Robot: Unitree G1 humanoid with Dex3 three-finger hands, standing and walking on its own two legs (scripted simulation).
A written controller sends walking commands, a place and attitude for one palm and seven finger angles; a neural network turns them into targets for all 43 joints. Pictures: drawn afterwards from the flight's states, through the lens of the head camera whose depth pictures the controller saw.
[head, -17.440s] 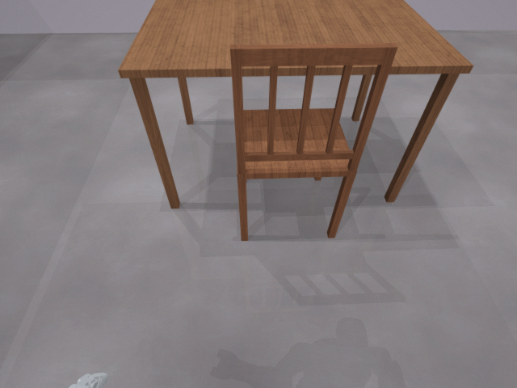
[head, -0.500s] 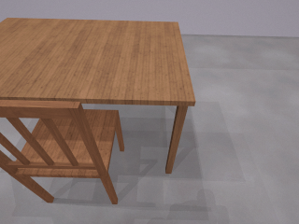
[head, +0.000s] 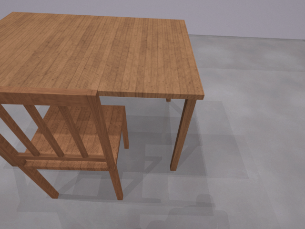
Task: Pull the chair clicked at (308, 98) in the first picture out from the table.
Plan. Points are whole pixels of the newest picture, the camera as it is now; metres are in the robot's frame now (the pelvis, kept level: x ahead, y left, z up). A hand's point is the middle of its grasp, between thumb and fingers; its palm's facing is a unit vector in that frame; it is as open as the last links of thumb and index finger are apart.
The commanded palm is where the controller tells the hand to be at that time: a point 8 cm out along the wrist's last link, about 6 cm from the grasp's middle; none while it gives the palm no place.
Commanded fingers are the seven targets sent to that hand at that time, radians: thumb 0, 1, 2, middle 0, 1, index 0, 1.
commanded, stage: come to a stop and stand still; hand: left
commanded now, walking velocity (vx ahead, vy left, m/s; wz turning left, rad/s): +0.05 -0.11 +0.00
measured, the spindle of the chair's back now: (46, 133) +0.43 +0.41 -0.08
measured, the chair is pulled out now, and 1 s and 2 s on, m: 0.00 0.00 0.00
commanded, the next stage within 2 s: look again from close up in 0.90 s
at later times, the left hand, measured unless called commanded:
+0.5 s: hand out of the picture -0.06 +0.07 -0.17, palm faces +0.06 -1.00 -0.08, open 7.4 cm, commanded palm none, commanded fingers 0.00 0.90 0.90 -0.20 -0.30 -0.20 -0.30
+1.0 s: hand out of the picture -0.02 +0.10 -0.18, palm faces +0.05 -0.99 -0.14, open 7.4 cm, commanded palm none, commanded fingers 0.00 0.90 0.90 -0.20 -0.30 -0.20 -0.30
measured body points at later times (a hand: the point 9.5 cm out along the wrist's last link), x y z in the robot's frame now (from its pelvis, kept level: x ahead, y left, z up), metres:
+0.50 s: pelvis +0.01 -0.05 +0.00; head +0.01 -0.04 +0.45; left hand -0.06 +0.13 -0.16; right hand -0.03 -0.25 -0.16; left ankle +0.05 +0.09 -0.74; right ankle -0.06 -0.12 -0.74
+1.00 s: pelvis +0.03 -0.05 +0.00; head +0.03 -0.04 +0.45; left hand -0.02 +0.15 -0.16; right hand +0.02 -0.26 -0.16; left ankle +0.05 +0.09 -0.74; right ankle -0.06 -0.12 -0.74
